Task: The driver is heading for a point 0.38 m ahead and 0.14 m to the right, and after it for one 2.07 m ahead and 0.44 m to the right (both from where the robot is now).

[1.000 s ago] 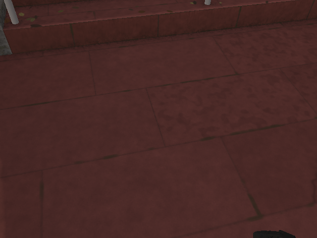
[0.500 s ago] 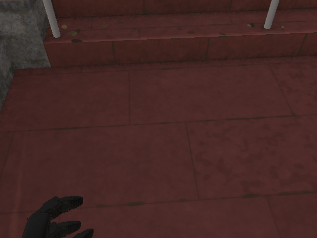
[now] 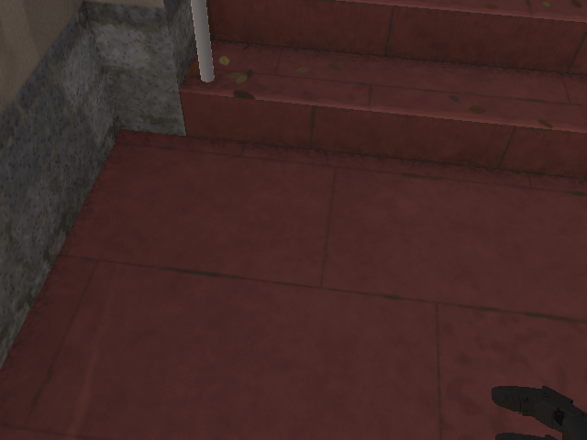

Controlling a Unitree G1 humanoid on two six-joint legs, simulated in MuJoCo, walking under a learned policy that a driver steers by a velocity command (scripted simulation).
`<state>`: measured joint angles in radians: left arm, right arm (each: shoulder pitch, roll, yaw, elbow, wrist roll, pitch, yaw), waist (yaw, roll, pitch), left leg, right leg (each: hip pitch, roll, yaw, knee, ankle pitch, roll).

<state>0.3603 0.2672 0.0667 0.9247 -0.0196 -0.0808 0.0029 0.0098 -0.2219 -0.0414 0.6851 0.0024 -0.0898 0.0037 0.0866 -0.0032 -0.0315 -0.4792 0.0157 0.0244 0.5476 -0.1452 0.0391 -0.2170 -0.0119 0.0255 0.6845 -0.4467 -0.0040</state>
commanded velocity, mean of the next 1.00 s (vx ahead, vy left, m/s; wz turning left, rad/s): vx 0.50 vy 0.00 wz -0.38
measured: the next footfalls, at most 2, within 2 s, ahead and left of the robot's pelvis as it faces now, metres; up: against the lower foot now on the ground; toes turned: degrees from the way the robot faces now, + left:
right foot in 0.50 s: +0.39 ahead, -0.17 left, +0.00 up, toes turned -17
left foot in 0.98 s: +0.73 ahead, -0.08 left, +0.00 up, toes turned -26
